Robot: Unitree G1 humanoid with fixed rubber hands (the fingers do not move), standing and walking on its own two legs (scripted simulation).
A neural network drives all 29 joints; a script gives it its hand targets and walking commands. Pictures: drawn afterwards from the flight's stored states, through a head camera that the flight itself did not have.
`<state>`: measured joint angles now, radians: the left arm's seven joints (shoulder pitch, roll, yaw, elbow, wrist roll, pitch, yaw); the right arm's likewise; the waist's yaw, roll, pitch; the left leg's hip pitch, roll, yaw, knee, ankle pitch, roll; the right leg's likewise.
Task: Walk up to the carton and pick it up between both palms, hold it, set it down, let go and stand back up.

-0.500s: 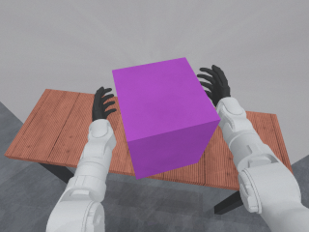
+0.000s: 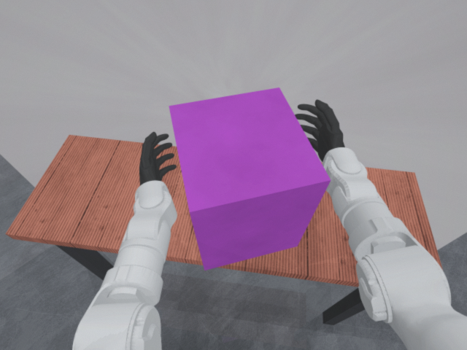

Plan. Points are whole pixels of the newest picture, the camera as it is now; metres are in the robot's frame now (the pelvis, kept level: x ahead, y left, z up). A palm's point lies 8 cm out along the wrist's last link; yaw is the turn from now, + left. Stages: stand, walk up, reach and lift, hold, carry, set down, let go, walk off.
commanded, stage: reach and lift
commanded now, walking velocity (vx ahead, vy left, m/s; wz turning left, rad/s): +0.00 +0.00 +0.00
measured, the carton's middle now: (240, 183) +0.40 +0.04 +0.01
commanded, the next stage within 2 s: none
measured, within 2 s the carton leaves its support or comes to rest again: neither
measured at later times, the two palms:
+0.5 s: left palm (149, 183) +0.35 +0.19 +0.06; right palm (319, 143) +0.44 -0.09 +0.10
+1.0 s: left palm (146, 185) +0.35 +0.19 +0.06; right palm (318, 144) +0.44 -0.09 +0.11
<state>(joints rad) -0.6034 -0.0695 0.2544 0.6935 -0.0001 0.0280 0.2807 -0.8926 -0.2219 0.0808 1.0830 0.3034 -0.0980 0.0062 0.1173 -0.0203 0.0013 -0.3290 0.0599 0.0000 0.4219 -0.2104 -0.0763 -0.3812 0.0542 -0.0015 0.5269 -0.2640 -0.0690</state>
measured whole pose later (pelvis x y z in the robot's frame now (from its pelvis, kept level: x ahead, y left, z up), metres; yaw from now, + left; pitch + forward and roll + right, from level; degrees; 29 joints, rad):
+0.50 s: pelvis +0.00 +0.00 +0.00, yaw +0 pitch +7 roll +2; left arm -0.60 -0.15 0.45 0.69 0.14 0.02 0.24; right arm -0.89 -0.14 -0.03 1.08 0.06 -0.10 0.07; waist 0.12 -0.02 -0.04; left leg -0.33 0.06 0.00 0.42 -0.21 -0.08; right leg -0.38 0.06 0.00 0.53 -0.26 -0.07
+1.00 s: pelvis -0.01 +0.00 +0.00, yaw +0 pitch +7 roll +2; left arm -0.60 -0.15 0.48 0.69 0.18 0.01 0.21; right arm -0.89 -0.09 -0.17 1.08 -0.05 -0.11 0.10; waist 0.12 -0.02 -0.05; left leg -0.33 0.06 0.00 0.41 -0.20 -0.08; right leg -0.38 0.06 0.00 0.52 -0.25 -0.07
